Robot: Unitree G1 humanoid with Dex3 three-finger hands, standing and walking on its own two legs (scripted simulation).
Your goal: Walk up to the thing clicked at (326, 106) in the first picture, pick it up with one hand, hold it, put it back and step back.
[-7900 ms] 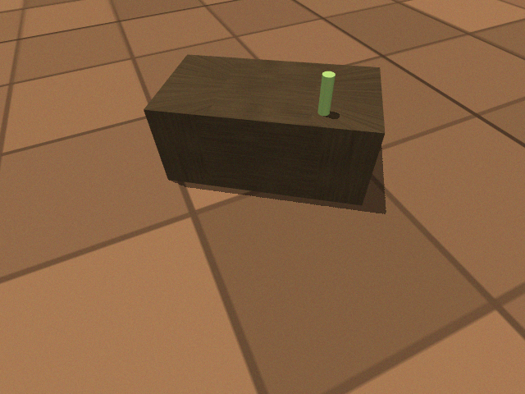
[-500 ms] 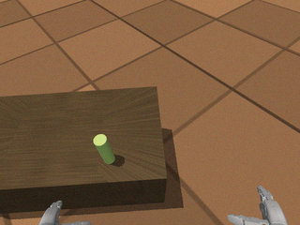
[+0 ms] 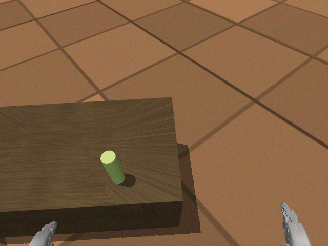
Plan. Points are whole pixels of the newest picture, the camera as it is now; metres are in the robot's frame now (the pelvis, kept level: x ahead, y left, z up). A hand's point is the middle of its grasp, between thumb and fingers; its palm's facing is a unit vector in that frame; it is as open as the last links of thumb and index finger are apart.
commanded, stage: go down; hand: left
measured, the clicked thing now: (113, 168) +0.43 +0.22 -0.22
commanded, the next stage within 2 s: none
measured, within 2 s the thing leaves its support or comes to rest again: neither
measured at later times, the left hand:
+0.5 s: hand out of the picture +0.16 +0.29 -0.09, palm faces +0.10 -0.95 -0.31, open 17.2 cm
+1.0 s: hand (44, 234) +0.19 +0.32 -0.07, palm faces +0.16 -0.94 -0.29, open 17.4 cm
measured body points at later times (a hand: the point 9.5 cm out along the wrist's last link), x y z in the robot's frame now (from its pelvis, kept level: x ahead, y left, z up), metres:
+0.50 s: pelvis +0.00 +0.00 -0.01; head +0.03 +0.00 +0.44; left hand +0.15 +0.34 -0.07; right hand +0.15 -0.27 -0.07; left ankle +0.01 +0.12 -0.72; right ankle -0.04 -0.14 -0.72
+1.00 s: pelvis -0.01 +0.00 -0.02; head +0.03 +0.01 +0.43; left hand +0.18 +0.37 -0.05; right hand +0.15 -0.26 -0.07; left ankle +0.01 +0.12 -0.72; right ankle -0.04 -0.14 -0.72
